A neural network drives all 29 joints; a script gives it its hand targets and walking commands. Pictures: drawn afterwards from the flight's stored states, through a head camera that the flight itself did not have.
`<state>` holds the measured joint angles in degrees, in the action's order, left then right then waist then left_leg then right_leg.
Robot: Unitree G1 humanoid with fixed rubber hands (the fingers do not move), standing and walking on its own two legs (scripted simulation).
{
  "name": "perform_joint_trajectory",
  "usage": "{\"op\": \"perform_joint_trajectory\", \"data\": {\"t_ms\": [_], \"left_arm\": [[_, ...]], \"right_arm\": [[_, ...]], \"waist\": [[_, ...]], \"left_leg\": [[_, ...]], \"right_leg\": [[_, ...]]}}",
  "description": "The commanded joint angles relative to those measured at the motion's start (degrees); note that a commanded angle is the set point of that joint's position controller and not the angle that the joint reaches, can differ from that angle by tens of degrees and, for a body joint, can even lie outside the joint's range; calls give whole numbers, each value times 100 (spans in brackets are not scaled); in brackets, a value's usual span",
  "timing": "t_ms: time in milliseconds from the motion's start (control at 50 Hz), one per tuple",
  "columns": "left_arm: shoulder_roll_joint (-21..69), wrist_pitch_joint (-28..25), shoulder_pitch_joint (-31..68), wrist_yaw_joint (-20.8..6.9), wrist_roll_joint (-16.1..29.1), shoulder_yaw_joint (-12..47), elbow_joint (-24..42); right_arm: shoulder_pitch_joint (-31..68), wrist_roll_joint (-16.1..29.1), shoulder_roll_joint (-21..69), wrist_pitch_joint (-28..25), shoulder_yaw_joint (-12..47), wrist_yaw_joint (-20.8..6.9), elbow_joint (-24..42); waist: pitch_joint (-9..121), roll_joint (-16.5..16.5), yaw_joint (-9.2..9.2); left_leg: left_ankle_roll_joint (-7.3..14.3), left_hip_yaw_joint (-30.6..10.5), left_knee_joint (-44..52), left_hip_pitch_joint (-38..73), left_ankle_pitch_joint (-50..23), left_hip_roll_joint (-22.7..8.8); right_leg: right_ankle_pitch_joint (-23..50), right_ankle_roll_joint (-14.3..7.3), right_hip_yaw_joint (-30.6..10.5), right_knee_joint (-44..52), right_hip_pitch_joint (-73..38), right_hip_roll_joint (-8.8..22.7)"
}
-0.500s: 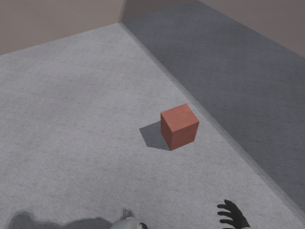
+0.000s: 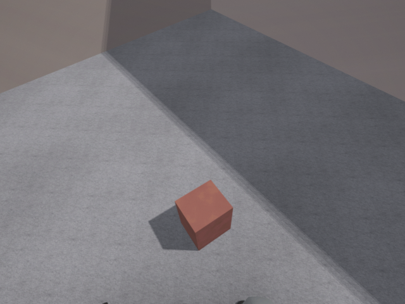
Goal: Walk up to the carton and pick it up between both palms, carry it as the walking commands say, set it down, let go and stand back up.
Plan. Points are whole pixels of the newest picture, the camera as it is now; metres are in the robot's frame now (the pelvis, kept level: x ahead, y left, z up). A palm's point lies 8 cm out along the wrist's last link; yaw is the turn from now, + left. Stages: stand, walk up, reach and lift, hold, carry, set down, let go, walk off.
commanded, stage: walk up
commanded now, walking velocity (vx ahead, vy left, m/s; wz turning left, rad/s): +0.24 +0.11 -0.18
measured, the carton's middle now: (204, 215) +0.56 -0.01 -0.64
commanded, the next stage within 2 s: none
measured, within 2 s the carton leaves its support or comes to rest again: neither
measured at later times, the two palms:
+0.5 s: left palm (86, 286) +0.20 +0.26 -0.13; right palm (319, 290) +0.15 -0.23 -0.12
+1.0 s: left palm out of the picture +0.17 +0.21 -0.13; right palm out of the picture +0.11 -0.25 -0.12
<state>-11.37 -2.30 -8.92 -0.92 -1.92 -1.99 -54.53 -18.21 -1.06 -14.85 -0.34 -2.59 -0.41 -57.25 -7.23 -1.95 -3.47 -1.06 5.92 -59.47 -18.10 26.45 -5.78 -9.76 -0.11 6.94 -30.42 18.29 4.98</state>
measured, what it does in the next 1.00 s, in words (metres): steps on the spot: left foot, then right foot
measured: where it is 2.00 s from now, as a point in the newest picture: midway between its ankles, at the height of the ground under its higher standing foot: outside the picture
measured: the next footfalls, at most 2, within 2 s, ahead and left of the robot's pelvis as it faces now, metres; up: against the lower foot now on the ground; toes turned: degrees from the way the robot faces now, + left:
left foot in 0.22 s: +0.17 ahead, +0.15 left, +0.00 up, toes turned +9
right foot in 0.58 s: +0.18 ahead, -0.12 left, +0.00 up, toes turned -10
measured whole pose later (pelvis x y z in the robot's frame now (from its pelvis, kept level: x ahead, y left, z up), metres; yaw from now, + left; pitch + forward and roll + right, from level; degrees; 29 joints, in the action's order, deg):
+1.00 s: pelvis +0.09 -0.01 +0.01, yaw -4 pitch -3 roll +0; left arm -10.3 1.2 -11.1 0.4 -0.3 -1.0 -57.6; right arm -14.5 -0.7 -9.7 1.6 -0.7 1.0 -57.5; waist -1.3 1.2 0.4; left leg 0.4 3.5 -24.6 -5.5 16.3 -1.2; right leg -6.8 -2.3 7.5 -21.9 12.7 0.2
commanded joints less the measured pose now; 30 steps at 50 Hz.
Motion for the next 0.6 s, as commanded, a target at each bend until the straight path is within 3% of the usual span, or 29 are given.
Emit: {"op": "perform_joint_trajectory", "data": {"t_ms": [0, 20, 40, 80, 100, 120, 140, 160, 180, 200, 220, 240, 260, 280, 300, 340, 360, 380, 420, 440, 460, 480, 500, 520, 540, 560, 580], "left_arm": [[-926, -57, -474, 65, -41, -276, 178], [-964, -61, -637, 66, -68, -236, 103], [-978, -68, -741, 106, -50, -230, 28], [-1013, -35, -723, 96, -52, -257, 49], [-1089, -19, -535, 101, -74, -218, -34], [-1029, -15, -614, 77, -22, -189, -37], [-731, -2, -749, 99, 42, -99, -101], [-393, 14, -968, 120, 109, -12, -86], [-328, 68, -974, 123, 93, -11, 27], [-349, 164, -822, 145, 71, -56, 44], [-396, 191, -729, 142, 95, -91, 159], [-414, 243, -653, 139, 151, -128, 36], [-395, 231, -695, 163, 178, -80, 19], [-405, 236, -878, 171, 196, 14, -54], [-369, 244, -939, 118, 217, 9, -117], [-597, 318, -901, 126, 231, 45, -185], [-489, 375, -867, 140, 216, 0, -87], [-723, 452, -639, 89, 225, -112, -42], [-574, 450, -401, 105, 247, -39, 146], [-625, 496, -536, 97, 243, -61, 77], [-761, 552, -569, 29, 192, -120, 157], [-817, 574, -523, 10, 200, -115, 248], [-809, 489, -910, 20, 235, -90, 116], [-984, 320, -1055, 101, 217, -79, 117], [-1243, 262, -1110, 111, 126, -174, 104], [-1376, 267, -842, 149, 101, -255, 207], [-1232, 241, -793, 208, 83, -231, 132]], "right_arm": [[-509, 13, -62, 40, 45, -87, 137], [-466, -2, -101, 16, -25, -69, 220], [-507, -1, -93, 49, -56, -25, 221], [-149, 2, -80, 25, -22, -62, 424], [43, 18, -227, 15, -48, -45, 451], [-90, -1, -170, -22, -46, -50, 423], [-491, 27, -336, -136, -89, 19, 304], [-642, -25, -812, -215, -262, 94, 225], [-940, -20, -1193, -248, -383, 133, 282], [-815, -25, -1087, -243, -384, 161, 246], [-620, 12, -1068, -217, -416, 162, 348], [-154, -37, -695, -208, -260, 188, 422], [333, -16, -481, -210, -125, 194, 618], [518, -31, -430, -213, -113, 210, 527], [421, -12, -400, -226, -55, 207, 489], [265, -3, -587, -155, -132, 188, 502], [288, -27, -610, -83, -202, 182, 470], [193, -33, -763, -57, -255, 181, 631], [309, -46, -775, 35, -256, 167, 519], [353, -69, -873, 67, -391, 172, 737], [465, -24, -1103, 128, -460, 234, 769], [410, -18, -1169, 172, -509, 301, 723], [564, 4, -1037, 191, -507, 278, 760], [299, -25, -569, 152, -271, 178, 750], [483, -14, -95, 225, -123, 170, 885], [312, -31, -27, 369, -142, 215, 891], [363, -27, -164, 466, -261, 221, 887]], "waist": [[973, 1432, 203], [951, 1156, 253], [1048, 1152, 231], [878, 1082, 224], [902, 1378, 214], [957, 1171, 87], [1151, 649, -4], [1474, -537, -96], [1198, -1455, -97], [671, -1023, 26], [399, -1006, 116], [78, -686, 269], [-28, -1077, 393], [232, -1133, 424], [327, -1141, 464], [853, -1057, 391], [737, -1049, 377], [910, -804, 351], [855, -1260, 381], [887, -833, 452], [663, -811, 510], [511, -671, 512], [962, -421, 665], [1531, 108, 638], [1375, 1413, 707], [1047, 1344, 523], [1100, 1020, 462]], "left_leg": [[-57, 141, 1456, 329, -530, -94], [-61, 145, 1753, 200, -356, 18], [-72, 191, 1739, 198, -525, 20], [-74, 190, 2250, 264, -801, 101], [-14, 180, 2568, 402, -1101, 128], [-10, 238, 3125, 786, -1488, 151], [49, 178, 3626, 1527, -1725, 37], [323, -1100, 3945, 2248, -2325, -1164], [748, -2102, 4525, 2258, -2525, -2311], [1025, -2028, 4578, 1769, -2604, -2422], [1038, -1870, 4522, 1378, -3146, -2362], [924, -1340, 4439, 532, -4131, -1895], [752, -661, 4145, 103, -5678, -1409], [651, -153, 3907, 609, -6373, -1161], [590, -18, 3770, 845, -6680, -1065], [536, 151, 3621, 1464, -6228, -1048], [628, 15, 3620, 1286, -5600, -1132], [756, -312, 3655, 1164, -5292, -1338], [633, -192, 3680, 765, -4157, -1184], [627, -422, 3695, 693, -3912, -1407], [694, -646, 3589, 829, -4063, -1765], [715, -584, 3003, 1099, -5863, -1844], [503, -271, 2578, 993, -5681, -1588], [43, 315, 1957, 362, -3137, -643], [-247, 232, 1163, -662, 504, 162], [-178, -242, 209, -828, 1264, 185], [-194, -528, -127, -740, 1128, 87]], "right_leg": [[957, -615, -955, 1510, -287, 1050], [1270, -653, -1008, 1311, -552, 1010], [1439, -706, -1122, 1325, -578, 1165], [910, -773, -1170, 1443, -516, 1146], [620, -780, -1095, 1280, -365, 1005], [94, -664, -890, 984, -272, 733], [-98, -561, -738, 511, -98, 367], [-742, -174, -315, -530, 573, -207], [-2307, 24, -332, -1703, 1285, -355], [-2352, -4, -645, -2601, 1462, -156], [-2161, 38, -721, -2971, 1461, -115], [-1759, 31, -840, -2630, 761, -51], [-1612, 73, -867, -2205, 253, -144], [-1562, 154, -688, -1696, 374, -234], [-1397, 242, -493, -1585, 310, -390], [-1213, 281, -270, -1041, 316, -408], [-1293, 260, -221, -913, 174, -415], [-1237, 339, -225, -1117, 78, -449], [-1066, 211, -434, -495, -236, -342], [-752, 197, -313, -381, -230, -400], [-732, 258, -376, -340, 21, -299], [-715, 219, -447, -175, 401, -248], [237, 186, -480, 288, -249, -76], [2066, -174, -1126, 788, -1251, 617], [3664, -666, -2195, 1096, -1756, 1619], [4751, -963, -2093, 855, -1442, 1943], [4960, -1029, -1754, 774, -1304, 1790]]}}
